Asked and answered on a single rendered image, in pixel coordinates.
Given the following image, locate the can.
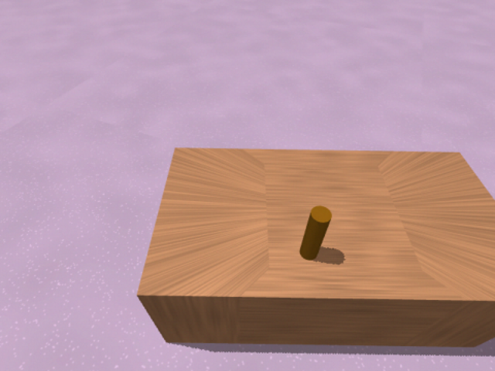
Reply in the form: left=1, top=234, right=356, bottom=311
left=299, top=206, right=332, bottom=260

